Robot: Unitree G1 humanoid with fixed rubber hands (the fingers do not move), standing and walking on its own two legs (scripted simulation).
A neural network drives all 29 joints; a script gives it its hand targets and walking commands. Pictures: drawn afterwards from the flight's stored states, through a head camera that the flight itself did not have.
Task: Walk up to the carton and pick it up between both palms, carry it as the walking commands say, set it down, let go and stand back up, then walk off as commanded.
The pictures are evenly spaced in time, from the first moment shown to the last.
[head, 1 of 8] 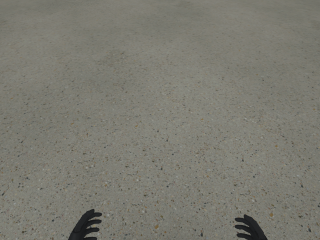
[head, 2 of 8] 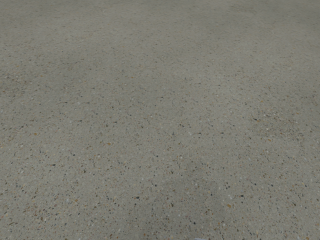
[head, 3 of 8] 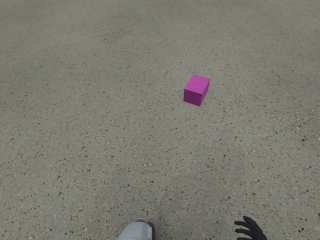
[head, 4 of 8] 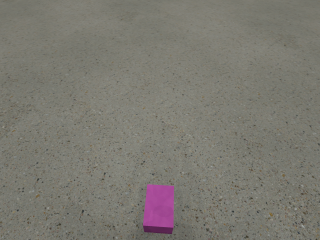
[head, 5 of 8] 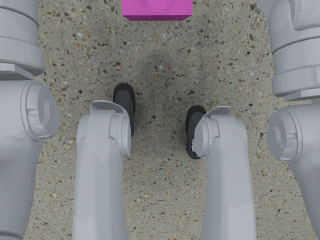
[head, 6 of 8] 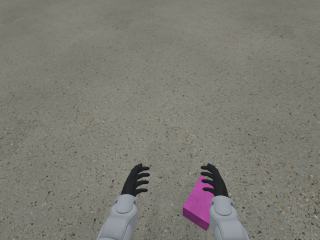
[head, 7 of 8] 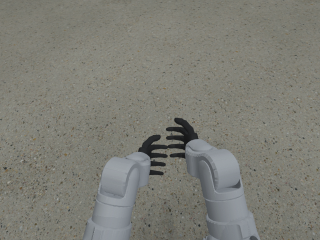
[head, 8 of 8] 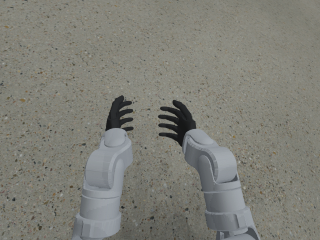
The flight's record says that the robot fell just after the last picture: yes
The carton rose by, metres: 0.37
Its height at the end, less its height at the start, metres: +0.00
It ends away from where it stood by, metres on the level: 0.21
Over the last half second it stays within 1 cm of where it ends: yes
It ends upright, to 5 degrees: yes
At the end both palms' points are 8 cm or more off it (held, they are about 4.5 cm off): yes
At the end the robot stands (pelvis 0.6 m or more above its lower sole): no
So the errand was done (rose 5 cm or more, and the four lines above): no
